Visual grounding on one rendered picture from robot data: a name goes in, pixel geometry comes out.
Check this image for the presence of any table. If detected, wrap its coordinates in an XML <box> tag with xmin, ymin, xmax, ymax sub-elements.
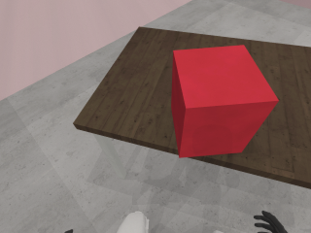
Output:
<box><xmin>73</xmin><ymin>26</ymin><xmax>311</xmax><ymax>189</ymax></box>

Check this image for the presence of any carton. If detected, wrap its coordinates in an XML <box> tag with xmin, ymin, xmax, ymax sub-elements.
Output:
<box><xmin>171</xmin><ymin>45</ymin><xmax>279</xmax><ymax>158</ymax></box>

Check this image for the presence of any right robot hand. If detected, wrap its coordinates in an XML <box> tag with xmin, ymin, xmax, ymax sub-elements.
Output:
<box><xmin>254</xmin><ymin>211</ymin><xmax>288</xmax><ymax>233</ymax></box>

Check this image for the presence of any robot left thigh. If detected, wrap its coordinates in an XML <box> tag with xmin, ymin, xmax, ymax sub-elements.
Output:
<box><xmin>116</xmin><ymin>213</ymin><xmax>149</xmax><ymax>233</ymax></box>

